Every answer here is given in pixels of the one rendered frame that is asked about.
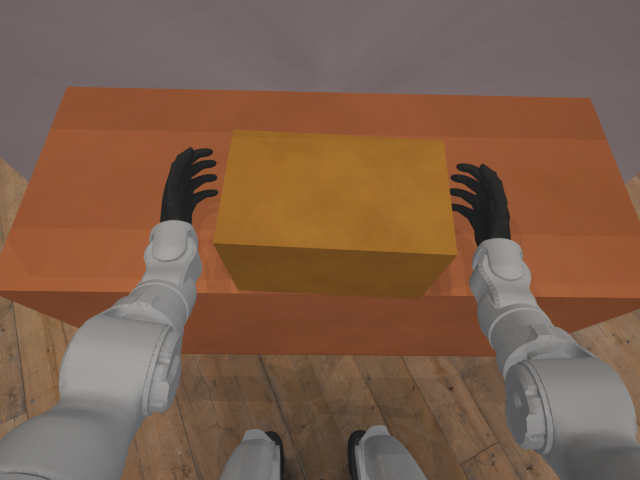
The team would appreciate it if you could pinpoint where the left robot foot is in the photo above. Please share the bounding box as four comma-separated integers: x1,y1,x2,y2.
264,431,284,480

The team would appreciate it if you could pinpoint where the robot right upper arm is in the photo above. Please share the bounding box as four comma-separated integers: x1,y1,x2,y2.
505,357,640,480

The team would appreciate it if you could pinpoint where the robot right hand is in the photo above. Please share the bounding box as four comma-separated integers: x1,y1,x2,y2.
450,163,511,247

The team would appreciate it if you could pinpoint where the pedestal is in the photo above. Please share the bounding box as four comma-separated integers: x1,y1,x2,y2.
0,87,640,357

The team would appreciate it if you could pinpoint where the robot left forearm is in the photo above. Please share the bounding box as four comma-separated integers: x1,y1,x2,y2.
59,220,202,398

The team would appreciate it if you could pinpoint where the carton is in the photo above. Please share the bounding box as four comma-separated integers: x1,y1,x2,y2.
213,130,458,299

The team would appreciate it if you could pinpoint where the robot left shin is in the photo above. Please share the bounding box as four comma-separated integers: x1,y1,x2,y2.
241,429,272,443

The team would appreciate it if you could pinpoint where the robot left upper arm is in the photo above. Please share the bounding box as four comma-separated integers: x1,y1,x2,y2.
0,314,182,480

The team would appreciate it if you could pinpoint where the robot left hand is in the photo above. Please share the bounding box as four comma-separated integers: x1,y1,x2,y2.
160,147,218,225

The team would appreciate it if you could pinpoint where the robot right forearm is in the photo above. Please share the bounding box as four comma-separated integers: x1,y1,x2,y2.
469,238,637,437

